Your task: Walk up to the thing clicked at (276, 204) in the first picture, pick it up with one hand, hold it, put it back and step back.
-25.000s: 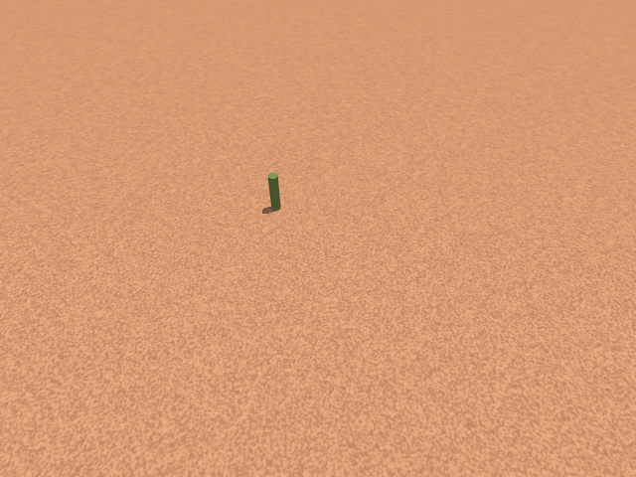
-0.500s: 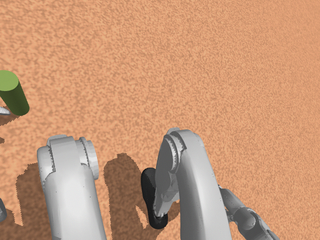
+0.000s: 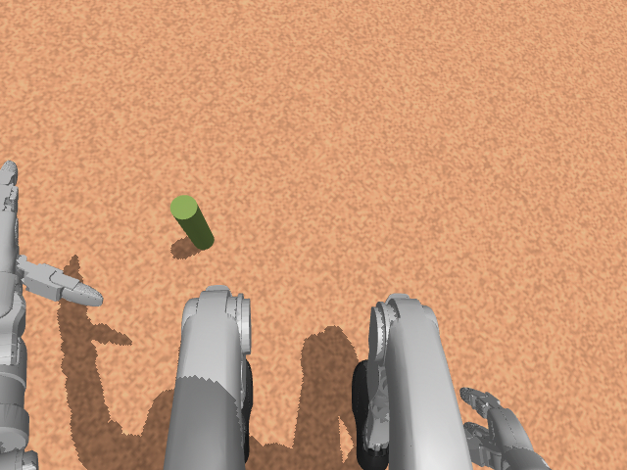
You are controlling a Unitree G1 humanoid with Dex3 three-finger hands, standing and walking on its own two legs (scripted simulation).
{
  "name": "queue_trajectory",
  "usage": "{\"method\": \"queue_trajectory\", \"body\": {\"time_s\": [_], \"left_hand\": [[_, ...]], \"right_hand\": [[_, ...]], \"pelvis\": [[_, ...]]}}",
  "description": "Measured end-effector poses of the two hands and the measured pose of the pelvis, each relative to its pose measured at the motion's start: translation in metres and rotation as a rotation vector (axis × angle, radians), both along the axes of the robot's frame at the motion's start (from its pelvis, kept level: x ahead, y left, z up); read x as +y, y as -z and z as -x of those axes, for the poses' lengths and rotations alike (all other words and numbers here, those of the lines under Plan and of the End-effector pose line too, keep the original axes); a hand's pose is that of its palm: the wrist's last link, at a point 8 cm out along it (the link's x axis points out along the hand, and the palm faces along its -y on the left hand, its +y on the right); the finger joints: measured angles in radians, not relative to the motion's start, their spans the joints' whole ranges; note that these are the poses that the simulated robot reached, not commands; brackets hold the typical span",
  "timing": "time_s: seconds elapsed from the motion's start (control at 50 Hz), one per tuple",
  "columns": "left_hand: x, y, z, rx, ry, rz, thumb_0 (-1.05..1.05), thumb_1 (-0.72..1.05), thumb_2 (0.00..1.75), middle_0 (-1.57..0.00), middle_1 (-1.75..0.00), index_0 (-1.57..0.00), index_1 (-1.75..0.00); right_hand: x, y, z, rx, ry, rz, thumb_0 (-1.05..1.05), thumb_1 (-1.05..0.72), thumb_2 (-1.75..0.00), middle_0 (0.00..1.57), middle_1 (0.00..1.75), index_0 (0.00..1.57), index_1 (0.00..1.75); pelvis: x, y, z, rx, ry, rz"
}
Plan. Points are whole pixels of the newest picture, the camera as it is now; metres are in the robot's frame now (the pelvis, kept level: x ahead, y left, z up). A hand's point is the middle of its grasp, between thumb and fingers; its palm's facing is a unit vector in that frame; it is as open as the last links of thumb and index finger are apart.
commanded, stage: home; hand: left
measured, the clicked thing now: (195, 225) +0.47 +0.25 -0.31
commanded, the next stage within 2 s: none
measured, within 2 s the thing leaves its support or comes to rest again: neither
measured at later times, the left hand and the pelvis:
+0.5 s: hand (30, 278) +0.28 +0.24 +0.13, palm faces +0.22 -0.90 -0.38, open 17.6 cm; pelvis +0.06 -0.02 +0.23, yaw +6 degrees
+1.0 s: hand out of the picture +0.24 +0.20 +0.27, palm faces +0.23 -0.93 -0.29, open 17.7 cm; pelvis +0.10 +0.00 +0.31, yaw +7 degrees
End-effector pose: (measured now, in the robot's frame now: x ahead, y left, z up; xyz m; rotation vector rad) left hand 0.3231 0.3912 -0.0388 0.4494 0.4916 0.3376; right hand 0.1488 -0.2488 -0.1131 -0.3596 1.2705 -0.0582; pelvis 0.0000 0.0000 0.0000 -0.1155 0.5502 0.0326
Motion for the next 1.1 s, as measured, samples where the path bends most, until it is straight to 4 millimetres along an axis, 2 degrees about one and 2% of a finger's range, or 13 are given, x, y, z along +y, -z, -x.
{"method": "queue_trajectory", "body": {"time_s": [0.14,0.26,0.36,0.48,0.62,0.76,0.86,0.94,1.1], "left_hand": [[-0.044,-0.057,0.032,0.096,-0.025,0.036,-0.02,-0.55,0.06,-0.06,-0.06,-0.06,-0.06],[-0.066,-0.115,0.046,0.137,-0.080,0.069,-0.02,-0.56,0.05,-0.06,-0.05,-0.06,-0.05],[-0.084,-0.154,0.055,0.192,-0.110,0.112,-0.01,-0.57,0.04,-0.06,-0.05,-0.05,-0.05],[-0.105,-0.198,0.065,0.233,-0.136,0.169,-0.01,-0.58,0.04,-0.05,-0.05,-0.05,-0.05],[-0.125,-0.254,0.076,0.242,-0.139,0.209,-0.01,-0.58,0.03,-0.05,-0.05,-0.05,-0.05],[-0.140,-0.309,0.085,0.195,-0.108,0.226,-0.01,-0.59,0.03,-0.05,-0.05,-0.05,-0.05],[-0.147,-0.330,0.093,0.163,-0.094,0.244,-0.01,-0.59,0.02,-0.05,-0.04,-0.05,-0.05],[-0.149,-0.336,0.102,0.158,-0.095,0.254,-0.01,-0.59,0.02,-0.05,-0.04,-0.05,-0.05],[-0.148,-0.331,0.115,0.188,-0.110,0.263,-0.01,-0.59,0.03,-0.05,-0.05,-0.05,-0.05]], "right_hand": [[-0.002,-0.066,-0.034,-0.108,0.016,-0.015,0.00,-0.90,-0.90,0.20,0.30,0.21,0.30],[-0.005,-0.135,-0.068,-0.240,0.023,-0.007,0.00,-0.90,-0.90,0.20,0.30,0.21,0.30],[-0.006,-0.192,-0.090,-0.333,0.026,0.001,0.00,-0.90,-0.90,0.20,0.30,0.21,0.30],[-0.003,-0.250,-0.100,-0.394,0.033,0.013,0.00,-0.90,-0.90,0.20,0.30,0.21,0.30],[0.007,-0.304,-0.102,-0.445,0.058,0.018,0.00,-0.90,-0.90,0.20,0.30,0.21,0.30],[0.021,-0.340,-0.107,-0.524,0.080,0.002,0.01,-0.89,-0.90,0.20,0.30,0.21,0.30],[0.030,-0.354,-0.116,-0.582,0.069,-0.021,0.01,-0.89,-0.90,0.20,0.30,0.21,0.30],[0.035,-0.362,-0.124,-0.620,0.046,-0.037,0.01,-0.89,-0.90,0.20,0.30,0.21,0.30],[0.034,-0.370,-0.127,-0.654,0.003,-0.036,0.01,-0.89,-0.90,0.20,0.30,0.21,0.30]], "pelvis": [[-0.011,-0.068,-0.010,0.005,-0.018,-0.037],[-0.017,-0.127,-0.026,-0.032,-0.034,-0.057],[-0.018,-0.172,-0.042,-0.079,-0.046,-0.068],[-0.016,-0.221,-0.060,-0.149,-0.061,-0.077],[-0.010,-0.269,-0.080,-0.246,-0.076,-0.086],[-0.002,-0.299,-0.095,-0.327,-0.080,-0.093],[0.001,-0.309,-0.099,-0.366,-0.083,-0.097],[0.001,-0.312,-0.098,-0.387,-0.086,-0.099],[-0.002,-0.315,-0.091,-0.409,-0.094,-0.104]]}}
